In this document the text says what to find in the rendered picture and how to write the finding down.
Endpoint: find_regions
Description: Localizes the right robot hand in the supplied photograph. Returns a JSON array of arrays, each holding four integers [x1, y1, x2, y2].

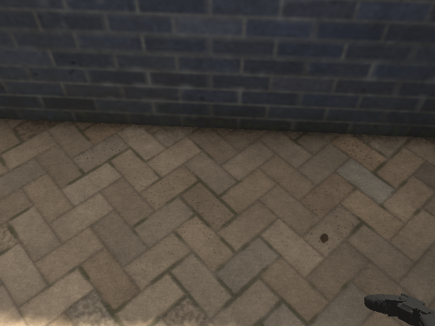
[[364, 293, 435, 326]]

